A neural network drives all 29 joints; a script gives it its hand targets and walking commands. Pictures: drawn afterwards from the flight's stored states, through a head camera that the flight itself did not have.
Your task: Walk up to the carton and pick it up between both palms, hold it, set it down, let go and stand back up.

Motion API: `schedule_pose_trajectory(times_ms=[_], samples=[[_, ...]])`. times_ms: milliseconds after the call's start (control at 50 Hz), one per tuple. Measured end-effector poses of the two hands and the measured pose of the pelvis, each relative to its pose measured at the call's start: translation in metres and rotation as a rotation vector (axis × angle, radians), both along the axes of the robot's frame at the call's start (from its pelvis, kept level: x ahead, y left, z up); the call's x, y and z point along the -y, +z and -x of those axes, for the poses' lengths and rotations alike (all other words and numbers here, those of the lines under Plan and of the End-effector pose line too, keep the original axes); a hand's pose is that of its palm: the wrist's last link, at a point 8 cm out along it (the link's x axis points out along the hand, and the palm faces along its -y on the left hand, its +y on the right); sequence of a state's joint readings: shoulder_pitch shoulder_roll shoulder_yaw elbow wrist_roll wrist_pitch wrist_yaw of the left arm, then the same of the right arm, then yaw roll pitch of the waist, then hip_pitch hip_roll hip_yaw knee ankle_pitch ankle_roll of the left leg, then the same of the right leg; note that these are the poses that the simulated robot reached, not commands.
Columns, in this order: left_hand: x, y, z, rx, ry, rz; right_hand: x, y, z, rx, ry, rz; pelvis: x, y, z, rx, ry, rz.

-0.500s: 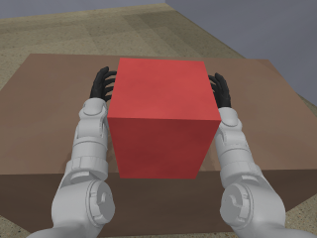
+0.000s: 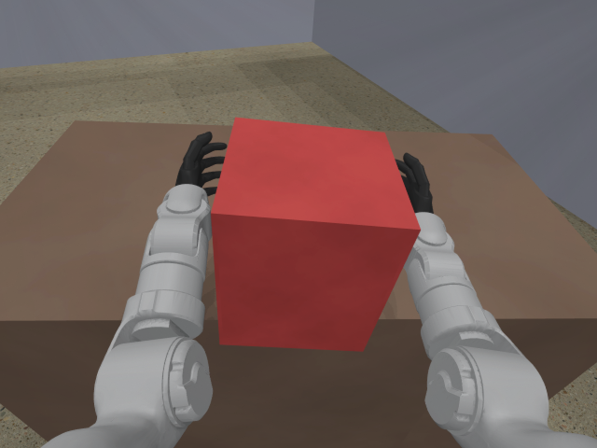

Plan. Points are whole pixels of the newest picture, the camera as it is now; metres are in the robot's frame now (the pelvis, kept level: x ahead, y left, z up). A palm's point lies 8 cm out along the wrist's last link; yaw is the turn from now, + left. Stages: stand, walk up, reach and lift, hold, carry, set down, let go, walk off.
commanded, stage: reach and lift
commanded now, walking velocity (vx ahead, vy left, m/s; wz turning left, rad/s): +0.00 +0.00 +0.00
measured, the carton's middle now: (301, 239) +0.39 -0.01 +0.11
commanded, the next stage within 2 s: none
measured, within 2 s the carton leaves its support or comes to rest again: neither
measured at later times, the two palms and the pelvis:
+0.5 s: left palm (180, 174) +0.41 +0.15 +0.21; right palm (416, 189) +0.40 -0.15 +0.20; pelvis +0.00 +0.00 +0.00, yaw +1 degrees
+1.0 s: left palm (174, 160) +0.38 +0.14 +0.25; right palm (443, 169) +0.36 -0.16 +0.25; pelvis -0.01 +0.00 +0.00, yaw +0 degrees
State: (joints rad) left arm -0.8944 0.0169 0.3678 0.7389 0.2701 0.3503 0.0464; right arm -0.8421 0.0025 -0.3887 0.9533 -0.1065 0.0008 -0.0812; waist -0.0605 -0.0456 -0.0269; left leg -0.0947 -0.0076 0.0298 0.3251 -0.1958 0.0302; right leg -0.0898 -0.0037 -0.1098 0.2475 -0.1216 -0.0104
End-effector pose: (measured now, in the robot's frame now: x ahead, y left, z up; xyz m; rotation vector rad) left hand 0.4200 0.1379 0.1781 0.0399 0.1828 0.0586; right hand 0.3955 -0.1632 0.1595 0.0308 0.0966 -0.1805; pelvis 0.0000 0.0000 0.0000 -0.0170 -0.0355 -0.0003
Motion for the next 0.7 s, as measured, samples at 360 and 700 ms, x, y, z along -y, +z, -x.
schedule_pose_trajectory(times_ms=[360,700], samples=[[-0.011,0.026,0.008,0.002,0.024,0.016,-0.010,0.036,-0.002,-0.001,0.025,0.002,0.005,0.000,0.007,0.031,0.000,-0.006],[-0.004,0.045,0.016,0.034,0.026,-0.008,-0.003,0.058,0.005,0.025,0.023,-0.001,-0.001,-0.001,0.004,0.059,0.006,0.006]])
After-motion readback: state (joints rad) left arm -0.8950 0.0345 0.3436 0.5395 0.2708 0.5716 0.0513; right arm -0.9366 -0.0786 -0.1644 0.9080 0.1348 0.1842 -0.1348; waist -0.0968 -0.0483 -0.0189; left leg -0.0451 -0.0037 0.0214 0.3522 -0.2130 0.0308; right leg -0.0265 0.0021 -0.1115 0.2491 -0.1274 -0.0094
